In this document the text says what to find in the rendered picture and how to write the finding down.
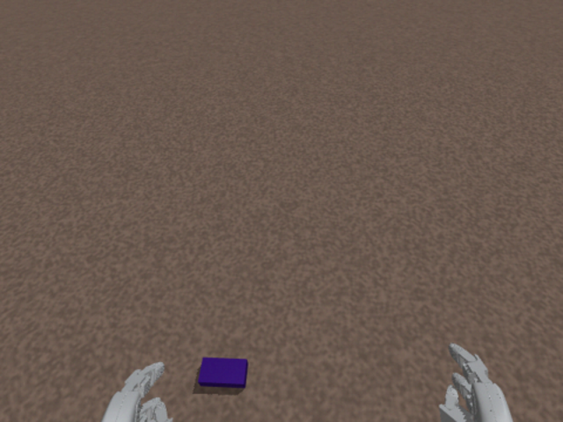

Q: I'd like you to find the left robot hand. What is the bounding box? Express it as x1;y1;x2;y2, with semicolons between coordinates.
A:
100;362;173;422

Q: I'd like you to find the small box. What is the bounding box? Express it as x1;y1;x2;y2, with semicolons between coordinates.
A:
198;357;248;389

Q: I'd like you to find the right robot hand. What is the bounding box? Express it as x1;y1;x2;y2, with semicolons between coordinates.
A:
439;343;513;422

